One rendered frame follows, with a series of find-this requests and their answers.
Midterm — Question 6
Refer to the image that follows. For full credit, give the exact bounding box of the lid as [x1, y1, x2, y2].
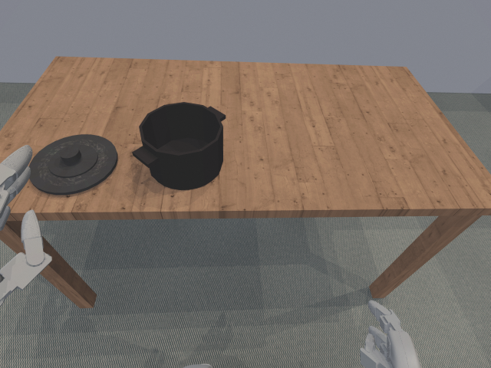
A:
[29, 134, 118, 195]

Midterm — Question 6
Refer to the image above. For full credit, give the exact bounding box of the knob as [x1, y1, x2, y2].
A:
[59, 146, 81, 163]

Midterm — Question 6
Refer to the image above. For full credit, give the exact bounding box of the left robot hand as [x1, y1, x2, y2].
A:
[0, 145, 52, 307]

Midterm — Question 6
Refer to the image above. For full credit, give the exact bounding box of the table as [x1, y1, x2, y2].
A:
[0, 56, 491, 308]

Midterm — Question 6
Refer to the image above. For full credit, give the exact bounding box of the right robot hand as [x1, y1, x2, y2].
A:
[361, 300, 421, 368]

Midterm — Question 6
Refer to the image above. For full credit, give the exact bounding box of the pot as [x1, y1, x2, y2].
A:
[132, 102, 226, 190]

